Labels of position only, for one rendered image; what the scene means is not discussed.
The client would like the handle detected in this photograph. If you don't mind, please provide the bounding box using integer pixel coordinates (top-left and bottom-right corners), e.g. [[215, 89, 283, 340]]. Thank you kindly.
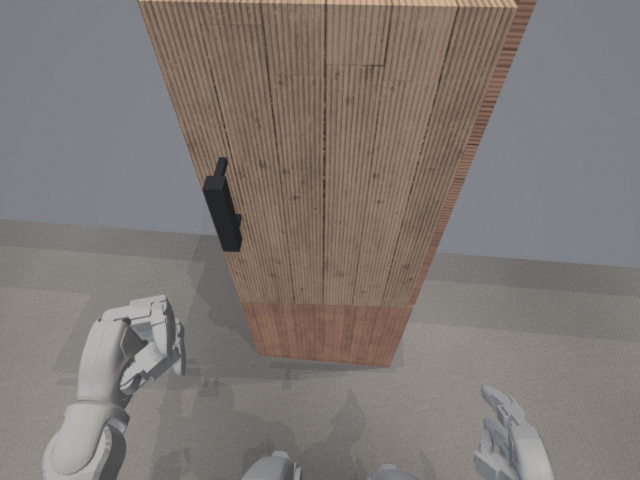
[[202, 157, 242, 252]]

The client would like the left robot hand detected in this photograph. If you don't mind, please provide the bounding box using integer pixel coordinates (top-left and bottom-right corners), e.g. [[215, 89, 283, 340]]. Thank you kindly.
[[76, 295, 186, 409]]

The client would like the cupboard door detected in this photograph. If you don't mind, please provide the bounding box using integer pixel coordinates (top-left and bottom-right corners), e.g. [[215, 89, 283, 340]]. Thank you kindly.
[[138, 0, 518, 308]]

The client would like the robot left thigh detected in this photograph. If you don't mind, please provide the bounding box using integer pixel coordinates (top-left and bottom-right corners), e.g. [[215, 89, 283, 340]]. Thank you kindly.
[[241, 456, 303, 480]]

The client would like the left robot forearm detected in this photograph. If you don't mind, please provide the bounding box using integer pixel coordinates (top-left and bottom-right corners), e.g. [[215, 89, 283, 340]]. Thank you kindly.
[[42, 400, 130, 480]]

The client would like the right robot hand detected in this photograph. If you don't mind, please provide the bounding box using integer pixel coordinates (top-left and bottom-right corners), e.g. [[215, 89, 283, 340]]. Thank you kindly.
[[474, 384, 556, 480]]

